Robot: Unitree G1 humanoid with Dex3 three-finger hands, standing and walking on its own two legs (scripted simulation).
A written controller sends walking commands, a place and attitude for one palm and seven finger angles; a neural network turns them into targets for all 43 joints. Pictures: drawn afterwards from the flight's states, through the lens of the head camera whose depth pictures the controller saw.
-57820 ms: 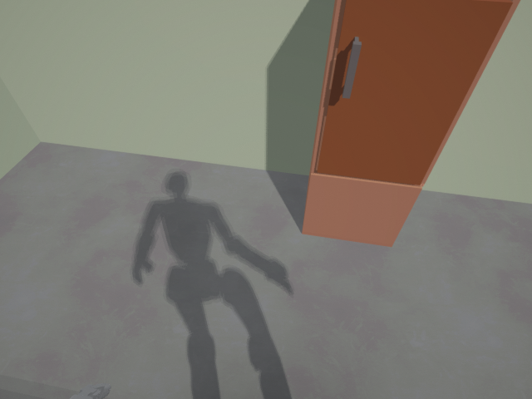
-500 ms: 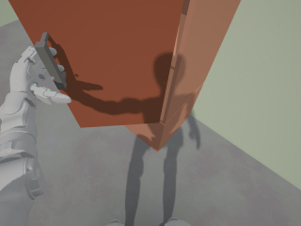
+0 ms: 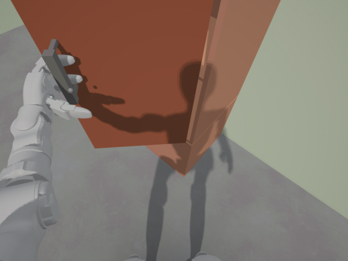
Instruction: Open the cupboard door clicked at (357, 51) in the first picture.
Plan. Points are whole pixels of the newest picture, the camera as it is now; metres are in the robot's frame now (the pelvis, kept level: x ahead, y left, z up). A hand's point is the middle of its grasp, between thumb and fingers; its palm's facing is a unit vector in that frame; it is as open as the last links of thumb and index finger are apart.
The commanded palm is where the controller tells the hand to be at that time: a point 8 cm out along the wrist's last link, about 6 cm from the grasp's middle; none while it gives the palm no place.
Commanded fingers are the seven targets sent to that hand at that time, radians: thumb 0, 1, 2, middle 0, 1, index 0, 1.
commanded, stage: slide the fingers in behind the handle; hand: left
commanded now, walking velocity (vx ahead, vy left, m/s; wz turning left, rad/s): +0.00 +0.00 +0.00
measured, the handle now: (64, 74) +0.53 +0.24 +0.10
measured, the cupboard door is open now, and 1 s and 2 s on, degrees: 46 46 88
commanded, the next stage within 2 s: close the thumb around the handle in 0.02 s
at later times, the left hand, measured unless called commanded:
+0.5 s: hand (69, 92) +0.47 +0.22 +0.11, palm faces +0.04 -1.00 +0.01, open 9.9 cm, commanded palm +0.44 +0.27 +0.10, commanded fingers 0.00 0.62 0.78 -0.38 -1.32 -0.38 -1.32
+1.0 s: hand (68, 90) +0.47 +0.22 +0.11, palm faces +0.04 -1.00 +0.01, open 5.8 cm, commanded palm +0.43 +0.26 +0.10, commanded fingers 0.00 0.90 0.90 -0.40 -1.35 -0.40 -1.35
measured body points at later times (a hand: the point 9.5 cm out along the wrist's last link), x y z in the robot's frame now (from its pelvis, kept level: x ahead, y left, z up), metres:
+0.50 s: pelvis -0.01 +0.00 +0.00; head +0.08 +0.01 +0.44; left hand +0.46 +0.27 +0.11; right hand +0.03 -0.27 -0.11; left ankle +0.00 +0.10 -0.71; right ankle +0.00 -0.11 -0.71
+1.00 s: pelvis +0.00 +0.00 +0.00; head +0.08 +0.01 +0.44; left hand +0.46 +0.27 +0.11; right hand +0.02 -0.26 -0.11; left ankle +0.00 +0.10 -0.71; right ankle +0.00 -0.11 -0.71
